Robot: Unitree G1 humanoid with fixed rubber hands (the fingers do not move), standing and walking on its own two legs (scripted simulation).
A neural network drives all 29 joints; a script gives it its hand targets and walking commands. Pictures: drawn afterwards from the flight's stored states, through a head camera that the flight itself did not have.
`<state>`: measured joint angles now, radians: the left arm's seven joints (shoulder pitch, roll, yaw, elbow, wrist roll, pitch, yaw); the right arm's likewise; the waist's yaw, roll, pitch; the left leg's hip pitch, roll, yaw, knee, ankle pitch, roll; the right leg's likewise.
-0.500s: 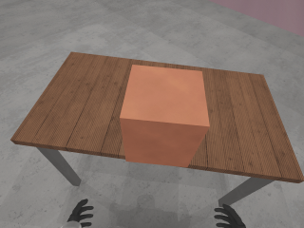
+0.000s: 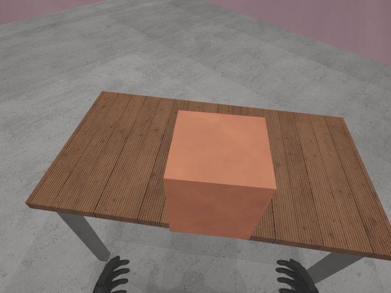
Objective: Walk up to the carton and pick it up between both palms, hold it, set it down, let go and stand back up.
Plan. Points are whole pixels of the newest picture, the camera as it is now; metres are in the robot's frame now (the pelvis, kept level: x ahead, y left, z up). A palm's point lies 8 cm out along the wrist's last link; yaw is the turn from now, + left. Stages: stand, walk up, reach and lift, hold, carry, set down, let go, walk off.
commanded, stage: reach and lift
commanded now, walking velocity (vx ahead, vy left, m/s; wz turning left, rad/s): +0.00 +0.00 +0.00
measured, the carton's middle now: (214, 177) +0.40 -0.01 -0.02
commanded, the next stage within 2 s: none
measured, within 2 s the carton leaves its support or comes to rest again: neither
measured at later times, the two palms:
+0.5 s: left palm (103, 290) +0.15 +0.20 -0.07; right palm out of the picture +0.16 -0.22 -0.07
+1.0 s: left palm (115, 263) +0.19 +0.19 -0.05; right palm (314, 279) +0.19 -0.21 -0.04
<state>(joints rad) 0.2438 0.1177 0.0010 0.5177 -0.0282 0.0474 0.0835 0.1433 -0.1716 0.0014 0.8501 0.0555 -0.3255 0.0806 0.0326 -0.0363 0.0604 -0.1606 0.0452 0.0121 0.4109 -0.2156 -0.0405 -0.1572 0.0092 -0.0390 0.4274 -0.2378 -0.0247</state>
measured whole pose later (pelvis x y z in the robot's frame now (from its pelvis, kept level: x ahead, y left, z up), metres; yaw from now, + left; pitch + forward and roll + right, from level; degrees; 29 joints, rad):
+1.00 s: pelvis +0.00 +0.00 -0.01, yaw +0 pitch -4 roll +1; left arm 0.19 0.11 -0.07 0.61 -0.12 -0.42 0.14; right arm 0.14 -0.18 0.04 0.71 0.20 -0.48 0.08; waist -0.02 -0.02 0.04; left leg -0.15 0.04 0.02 0.51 -0.28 -0.04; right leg -0.16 0.00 -0.03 0.55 -0.31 -0.02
